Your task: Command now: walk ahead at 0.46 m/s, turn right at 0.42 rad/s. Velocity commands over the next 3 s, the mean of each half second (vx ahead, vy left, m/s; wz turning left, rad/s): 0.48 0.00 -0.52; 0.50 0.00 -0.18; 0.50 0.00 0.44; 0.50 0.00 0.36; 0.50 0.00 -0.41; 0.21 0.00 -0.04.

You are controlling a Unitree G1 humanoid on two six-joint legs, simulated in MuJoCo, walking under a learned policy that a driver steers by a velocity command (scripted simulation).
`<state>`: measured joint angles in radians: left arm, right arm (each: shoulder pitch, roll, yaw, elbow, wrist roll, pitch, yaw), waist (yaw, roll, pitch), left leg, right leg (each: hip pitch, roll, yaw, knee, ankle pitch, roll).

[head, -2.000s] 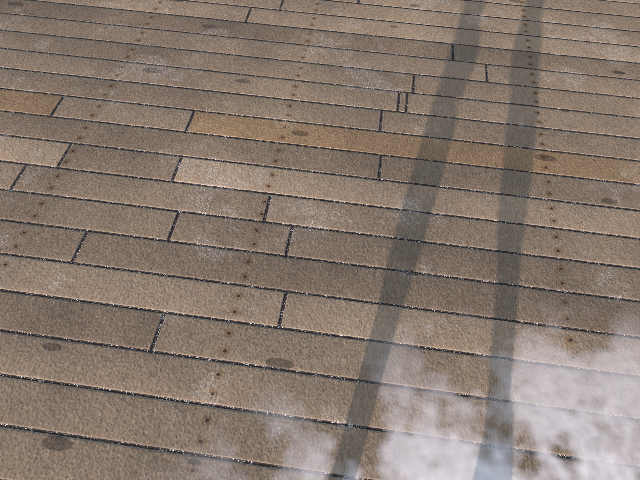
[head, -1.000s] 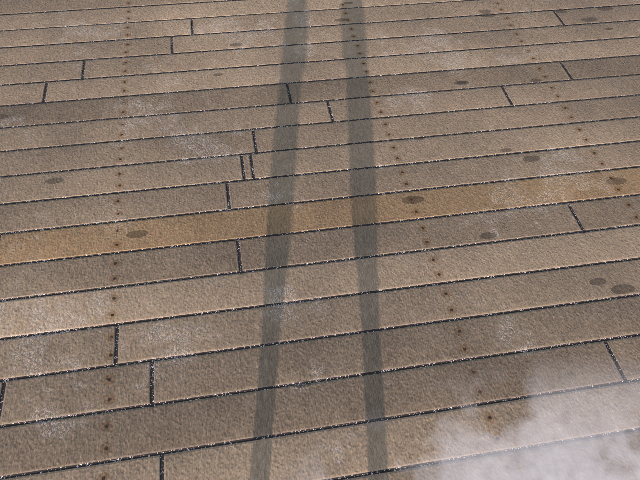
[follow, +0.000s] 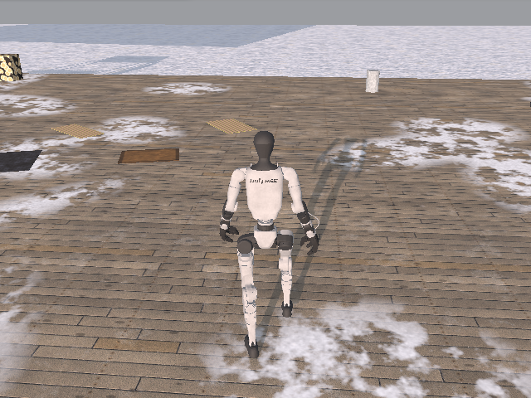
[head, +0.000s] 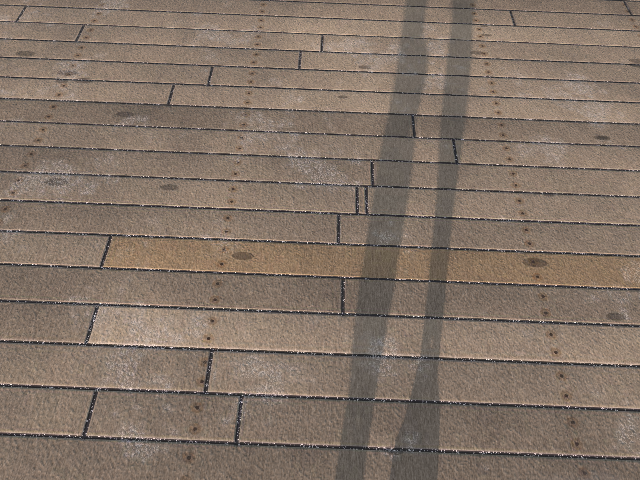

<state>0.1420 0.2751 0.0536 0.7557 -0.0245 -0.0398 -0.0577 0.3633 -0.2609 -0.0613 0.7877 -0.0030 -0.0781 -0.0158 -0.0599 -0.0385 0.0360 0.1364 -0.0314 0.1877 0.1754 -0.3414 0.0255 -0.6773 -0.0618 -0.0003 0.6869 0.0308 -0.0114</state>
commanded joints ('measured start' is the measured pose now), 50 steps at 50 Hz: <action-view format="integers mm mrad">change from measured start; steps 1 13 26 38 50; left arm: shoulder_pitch -167 53 179 114 -173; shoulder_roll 44 129 171 81 73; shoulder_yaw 1 44 58 18 5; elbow -136 -134 -76 -118 -186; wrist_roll -2 18 -4 13 7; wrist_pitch -23 -28 -3 -19 -65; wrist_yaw -21 31 72 53 18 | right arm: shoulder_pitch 2 -99 -321 -73 53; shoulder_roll -183 -165 -151 -113 -205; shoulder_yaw -47 -21 -14 -13 -34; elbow -38 -152 -223 -107 -9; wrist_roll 10 -2 17 1 33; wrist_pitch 2 -56 -51 -42 7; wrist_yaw -10 9 30 32 11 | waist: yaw -7 44 108 49 -3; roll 101 28 -78 157 131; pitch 85 -60 -52 -36 9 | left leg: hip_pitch -37 -760 -573 -259 -215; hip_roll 296 145 52 242 255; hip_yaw -15 -291 -273 -486 -413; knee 12 1013 343 18 61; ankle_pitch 726 24 332 213 353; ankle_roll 98 -32 -78 183 151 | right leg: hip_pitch -10 548 497 11 192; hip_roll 29 -95 -66 -20 39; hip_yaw -59 401 393 90 47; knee -73 -469 -313 403 -186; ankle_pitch -45 -113 -205 -317 -51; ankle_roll -45 -304 -182 -5 11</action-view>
